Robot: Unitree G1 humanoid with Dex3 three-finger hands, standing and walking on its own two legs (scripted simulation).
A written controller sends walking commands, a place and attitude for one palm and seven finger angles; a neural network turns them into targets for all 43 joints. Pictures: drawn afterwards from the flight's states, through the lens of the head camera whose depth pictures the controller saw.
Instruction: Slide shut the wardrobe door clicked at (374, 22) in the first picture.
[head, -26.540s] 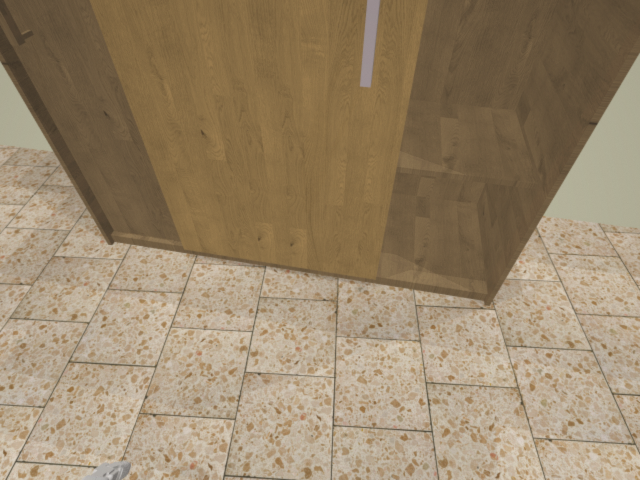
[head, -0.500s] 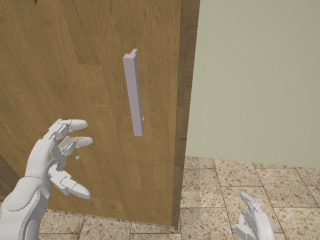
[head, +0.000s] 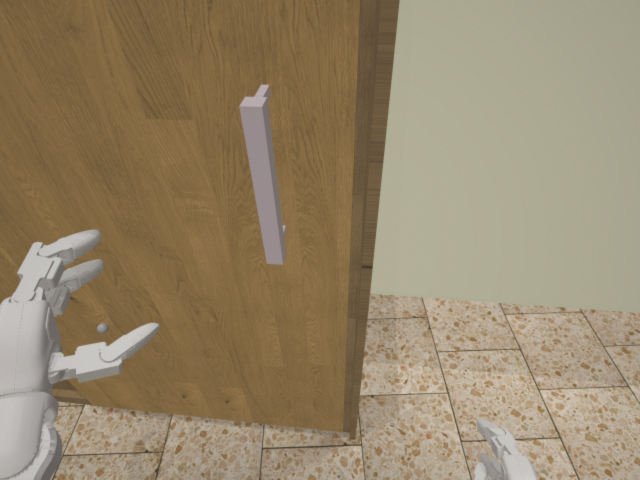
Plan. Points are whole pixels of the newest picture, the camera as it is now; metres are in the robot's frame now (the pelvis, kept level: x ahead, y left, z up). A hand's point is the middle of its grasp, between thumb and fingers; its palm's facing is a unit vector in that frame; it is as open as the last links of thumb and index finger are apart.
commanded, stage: draw the hand back to the body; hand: left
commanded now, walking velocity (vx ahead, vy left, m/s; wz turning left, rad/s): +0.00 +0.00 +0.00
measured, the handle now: (270, 182) +0.42 +0.12 +0.19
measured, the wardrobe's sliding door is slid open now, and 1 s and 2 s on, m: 0.02 0.02 0.02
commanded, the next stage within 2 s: step back with the hand held close in 0.64 s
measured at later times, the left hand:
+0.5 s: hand (71, 337) +0.19 +0.27 +0.16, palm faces +0.50 -0.79 -0.35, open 7.5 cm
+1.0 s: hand (80, 335) +0.20 +0.26 +0.16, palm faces +0.39 -0.80 -0.45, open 7.4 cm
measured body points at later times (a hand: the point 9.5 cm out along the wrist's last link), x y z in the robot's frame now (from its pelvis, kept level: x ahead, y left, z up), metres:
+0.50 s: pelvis +0.00 +0.00 +0.00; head -0.03 -0.02 +0.45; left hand +0.16 +0.31 +0.18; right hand +0.20 -0.22 -0.08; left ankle -0.02 +0.12 -0.74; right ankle +0.00 -0.14 -0.74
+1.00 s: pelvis -0.02 +0.01 +0.00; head +0.00 +0.00 +0.45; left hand +0.17 +0.31 +0.18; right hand +0.17 -0.23 -0.08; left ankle -0.02 +0.12 -0.74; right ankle +0.00 -0.14 -0.74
